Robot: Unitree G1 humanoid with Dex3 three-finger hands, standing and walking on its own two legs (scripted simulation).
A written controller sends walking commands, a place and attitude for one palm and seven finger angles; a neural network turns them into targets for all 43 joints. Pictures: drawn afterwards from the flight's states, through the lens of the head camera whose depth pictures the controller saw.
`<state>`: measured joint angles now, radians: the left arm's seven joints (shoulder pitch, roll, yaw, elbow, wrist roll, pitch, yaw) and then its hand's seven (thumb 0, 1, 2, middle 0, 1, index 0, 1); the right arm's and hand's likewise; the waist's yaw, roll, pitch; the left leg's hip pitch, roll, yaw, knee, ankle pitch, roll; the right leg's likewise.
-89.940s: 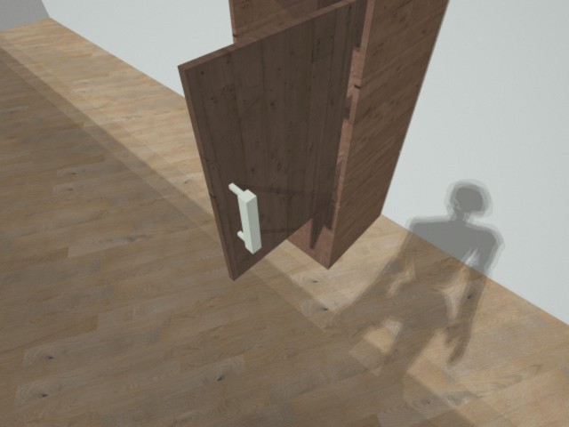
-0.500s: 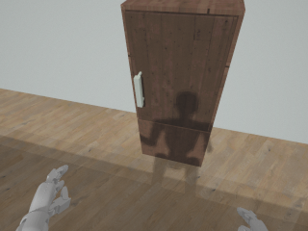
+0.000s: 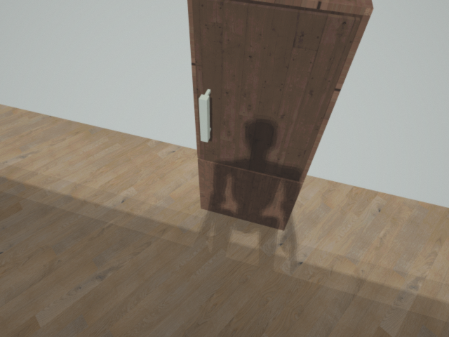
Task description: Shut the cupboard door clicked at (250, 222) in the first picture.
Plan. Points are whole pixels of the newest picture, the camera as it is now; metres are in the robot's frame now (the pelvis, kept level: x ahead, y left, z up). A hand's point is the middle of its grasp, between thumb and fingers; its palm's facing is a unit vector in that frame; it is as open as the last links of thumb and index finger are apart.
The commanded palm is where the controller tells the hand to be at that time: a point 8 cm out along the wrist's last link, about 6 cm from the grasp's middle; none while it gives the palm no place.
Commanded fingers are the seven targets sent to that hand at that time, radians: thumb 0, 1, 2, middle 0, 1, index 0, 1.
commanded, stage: let the arm hang, fingers relaxed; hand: left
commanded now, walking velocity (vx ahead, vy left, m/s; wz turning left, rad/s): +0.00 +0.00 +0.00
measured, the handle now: (206, 115) +0.79 +0.11 -0.10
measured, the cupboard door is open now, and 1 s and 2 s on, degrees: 1 1 1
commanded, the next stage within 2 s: look to check the result in 0.46 s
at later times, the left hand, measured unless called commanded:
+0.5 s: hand out of the picture -0.01 +0.15 -0.18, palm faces +0.02 -0.99 -0.15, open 7.3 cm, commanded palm none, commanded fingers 0.00 0.90 0.90 -0.20 -0.30 -0.20 -0.30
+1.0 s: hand out of the picture -0.01 +0.16 -0.18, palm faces +0.01 -0.98 -0.19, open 7.3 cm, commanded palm none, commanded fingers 0.00 0.90 0.90 -0.20 -0.30 -0.20 -0.30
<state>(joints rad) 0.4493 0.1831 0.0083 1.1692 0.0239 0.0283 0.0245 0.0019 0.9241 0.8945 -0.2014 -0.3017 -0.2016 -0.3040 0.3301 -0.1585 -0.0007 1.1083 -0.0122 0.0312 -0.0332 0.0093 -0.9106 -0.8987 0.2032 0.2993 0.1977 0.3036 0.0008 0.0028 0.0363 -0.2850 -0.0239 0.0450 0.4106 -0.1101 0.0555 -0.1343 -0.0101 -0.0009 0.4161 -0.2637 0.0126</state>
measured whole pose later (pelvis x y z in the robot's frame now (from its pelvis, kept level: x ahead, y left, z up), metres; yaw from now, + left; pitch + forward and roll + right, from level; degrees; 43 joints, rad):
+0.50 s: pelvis +0.00 -0.01 +0.00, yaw +0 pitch -1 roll -1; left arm 0.34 0.13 0.01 1.11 0.02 0.00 0.03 0.00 0.91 0.89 -0.20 -0.30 -0.20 -0.30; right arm 0.32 -0.15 -0.01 1.11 -0.02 0.01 -0.03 0.01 -0.91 -0.90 0.20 0.30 0.20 0.30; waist -0.02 -0.01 0.00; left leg -0.28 -0.01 0.04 0.42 -0.12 0.04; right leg -0.13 0.00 0.00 0.43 -0.27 0.00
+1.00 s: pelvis +0.02 -0.01 +0.00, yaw -1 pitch -1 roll +0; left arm 0.33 0.16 0.01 1.14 0.02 0.00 0.03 0.00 0.91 0.89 -0.20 -0.30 -0.20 -0.30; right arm 0.27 -0.15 0.00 1.11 -0.01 0.01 -0.04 0.01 -0.91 -0.90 0.20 0.30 0.20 0.30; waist -0.01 -0.01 0.03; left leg -0.24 -0.02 0.05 0.40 -0.14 0.04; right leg -0.08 0.00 0.01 0.39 -0.28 0.01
